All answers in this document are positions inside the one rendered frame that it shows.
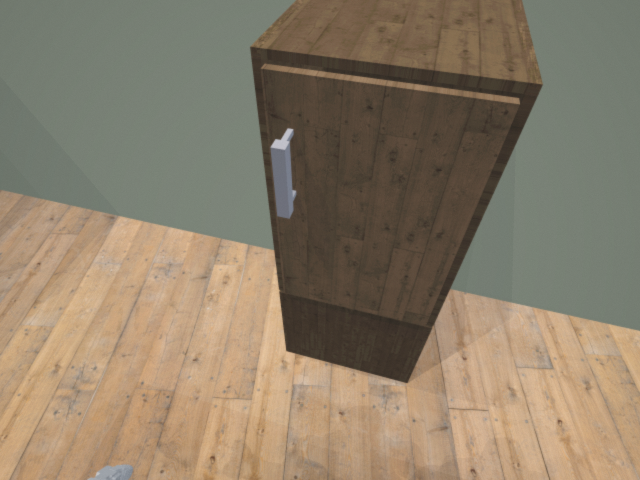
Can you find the cupboard door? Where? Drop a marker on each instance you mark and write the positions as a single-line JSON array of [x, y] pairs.
[[387, 177]]

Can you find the handle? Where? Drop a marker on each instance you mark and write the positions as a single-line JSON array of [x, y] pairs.
[[281, 165]]

